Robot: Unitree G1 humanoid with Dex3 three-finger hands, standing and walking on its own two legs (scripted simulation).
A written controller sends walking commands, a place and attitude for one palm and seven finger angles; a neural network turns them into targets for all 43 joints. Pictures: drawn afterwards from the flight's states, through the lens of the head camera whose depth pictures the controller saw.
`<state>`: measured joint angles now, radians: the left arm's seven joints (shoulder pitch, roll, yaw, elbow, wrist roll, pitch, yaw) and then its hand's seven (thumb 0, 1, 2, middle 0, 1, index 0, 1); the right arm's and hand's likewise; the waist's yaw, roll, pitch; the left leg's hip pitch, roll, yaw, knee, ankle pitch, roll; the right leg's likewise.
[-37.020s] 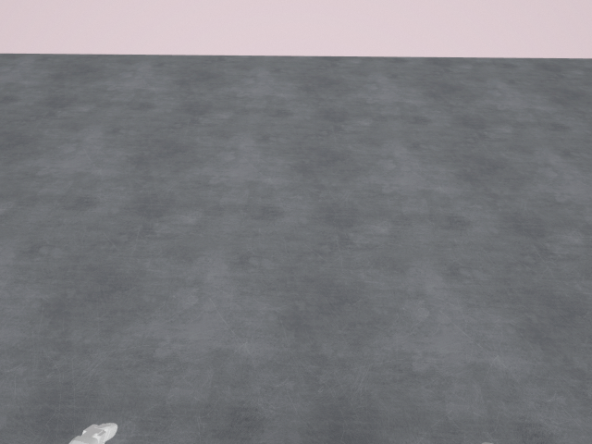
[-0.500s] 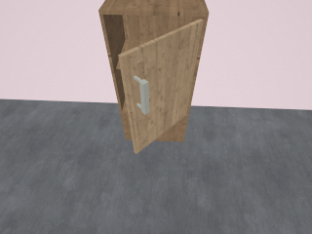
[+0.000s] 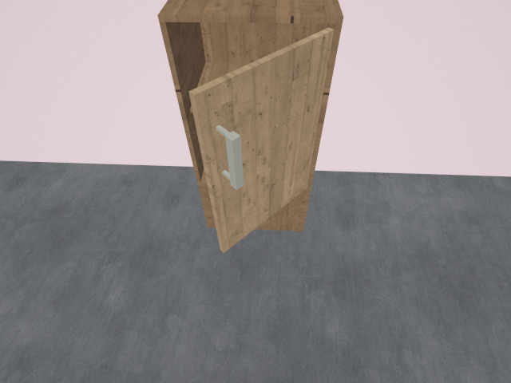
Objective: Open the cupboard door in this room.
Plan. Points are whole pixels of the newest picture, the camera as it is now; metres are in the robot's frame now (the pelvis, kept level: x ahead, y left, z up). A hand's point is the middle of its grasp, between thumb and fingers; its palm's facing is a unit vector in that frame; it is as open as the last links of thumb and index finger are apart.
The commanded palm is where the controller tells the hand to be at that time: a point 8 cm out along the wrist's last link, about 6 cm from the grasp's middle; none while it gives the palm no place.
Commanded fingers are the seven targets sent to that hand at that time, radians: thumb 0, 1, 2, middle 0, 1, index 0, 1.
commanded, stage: look to check the result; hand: left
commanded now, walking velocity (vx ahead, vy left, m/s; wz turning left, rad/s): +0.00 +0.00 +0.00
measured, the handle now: (229, 157) +0.58 +0.10 -0.01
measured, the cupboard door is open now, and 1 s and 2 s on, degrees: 46 46 46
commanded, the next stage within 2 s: walk to a spot facing it in 0.10 s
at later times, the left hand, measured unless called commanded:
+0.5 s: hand out of the picture +0.06 +0.20 -0.18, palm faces -0.05 -0.97 -0.24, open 7.4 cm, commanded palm none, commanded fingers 0.00 0.90 0.90 -0.20 -0.30 -0.20 -0.30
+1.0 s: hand out of the picture +0.10 +0.14 -0.16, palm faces -0.27 -0.92 -0.28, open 7.4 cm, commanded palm none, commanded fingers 0.00 0.90 0.90 -0.20 -0.30 -0.20 -0.30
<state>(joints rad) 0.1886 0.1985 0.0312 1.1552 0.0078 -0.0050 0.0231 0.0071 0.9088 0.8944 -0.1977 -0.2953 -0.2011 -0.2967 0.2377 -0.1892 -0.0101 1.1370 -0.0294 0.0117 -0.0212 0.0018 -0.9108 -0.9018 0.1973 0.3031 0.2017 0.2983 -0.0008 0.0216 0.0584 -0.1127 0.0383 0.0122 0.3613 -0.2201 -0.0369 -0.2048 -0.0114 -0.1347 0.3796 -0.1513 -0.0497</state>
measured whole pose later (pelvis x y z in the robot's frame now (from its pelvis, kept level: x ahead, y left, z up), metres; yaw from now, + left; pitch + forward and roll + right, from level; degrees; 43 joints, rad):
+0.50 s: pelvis +0.00 +0.00 -0.01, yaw -6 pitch -1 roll +1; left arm 0.18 0.20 0.07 1.09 0.02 0.05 0.01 0.01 0.91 0.89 -0.20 -0.30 -0.20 -0.30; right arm 0.22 -0.18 -0.03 1.07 -0.03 0.03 -0.04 0.00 -0.91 -0.90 0.20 0.30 0.20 0.30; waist 0.00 0.00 0.07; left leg -0.16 0.07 0.10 0.47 -0.29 -0.04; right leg -0.29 0.03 -0.05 0.48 -0.18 -0.06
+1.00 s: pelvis -0.01 -0.04 +0.00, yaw -21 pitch +2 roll +3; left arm 0.23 0.20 0.08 0.96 0.02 0.04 0.01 0.01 0.91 0.89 -0.20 -0.30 -0.20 -0.30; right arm 0.06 -0.22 -0.07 0.91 -0.01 0.05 -0.03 0.00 -0.91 -0.90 0.20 0.30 0.20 0.30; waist 0.04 -0.01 0.09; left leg -0.43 0.02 -0.01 0.93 -0.42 -0.06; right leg -0.30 0.10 0.14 0.46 -0.17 -0.10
